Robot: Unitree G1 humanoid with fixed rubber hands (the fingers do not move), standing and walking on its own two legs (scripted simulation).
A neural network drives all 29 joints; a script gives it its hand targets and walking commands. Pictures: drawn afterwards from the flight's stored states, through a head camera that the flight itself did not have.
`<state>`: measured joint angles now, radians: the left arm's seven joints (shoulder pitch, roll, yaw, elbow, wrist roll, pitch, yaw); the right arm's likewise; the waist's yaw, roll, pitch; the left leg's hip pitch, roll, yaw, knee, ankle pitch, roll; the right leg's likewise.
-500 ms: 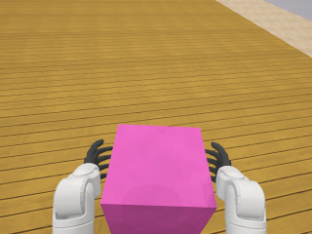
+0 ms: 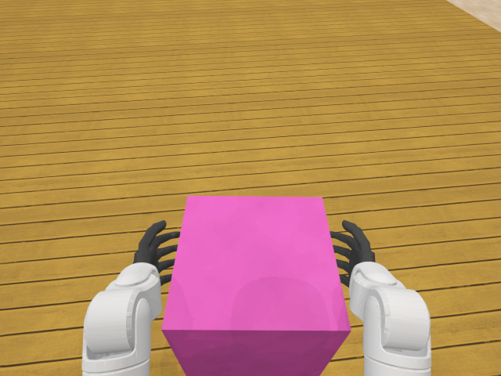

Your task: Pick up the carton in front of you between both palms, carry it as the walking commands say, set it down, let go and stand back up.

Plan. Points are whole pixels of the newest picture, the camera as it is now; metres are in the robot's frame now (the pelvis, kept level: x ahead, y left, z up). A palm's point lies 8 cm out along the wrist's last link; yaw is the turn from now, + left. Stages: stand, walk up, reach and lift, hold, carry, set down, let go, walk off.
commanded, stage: carry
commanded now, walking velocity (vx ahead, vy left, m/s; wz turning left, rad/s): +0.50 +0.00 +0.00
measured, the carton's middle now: (253, 293) +0.25 +0.01 +0.00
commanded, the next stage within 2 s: none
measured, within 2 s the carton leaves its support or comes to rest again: neither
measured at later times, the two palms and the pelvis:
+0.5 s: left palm (176, 140) +0.56 +0.18 +0.06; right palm (316, 144) +0.54 -0.12 +0.07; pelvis +0.30 +0.04 +0.00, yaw -4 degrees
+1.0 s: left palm (192, 100) +0.68 +0.16 +0.09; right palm (319, 102) +0.67 -0.14 +0.09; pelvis +0.43 +0.01 -0.01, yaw -2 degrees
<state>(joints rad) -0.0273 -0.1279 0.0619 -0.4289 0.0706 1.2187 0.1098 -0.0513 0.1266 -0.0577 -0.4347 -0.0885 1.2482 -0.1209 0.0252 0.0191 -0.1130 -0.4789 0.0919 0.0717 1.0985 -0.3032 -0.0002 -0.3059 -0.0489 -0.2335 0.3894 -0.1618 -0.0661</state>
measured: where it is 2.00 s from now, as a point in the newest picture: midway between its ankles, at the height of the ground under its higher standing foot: (253, 343)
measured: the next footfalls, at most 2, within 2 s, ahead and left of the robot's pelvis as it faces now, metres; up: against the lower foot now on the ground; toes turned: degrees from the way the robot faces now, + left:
left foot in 0.32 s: +0.42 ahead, +0.12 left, +0.00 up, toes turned -3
right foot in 0.64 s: +0.44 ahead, -0.10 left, +0.00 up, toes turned +8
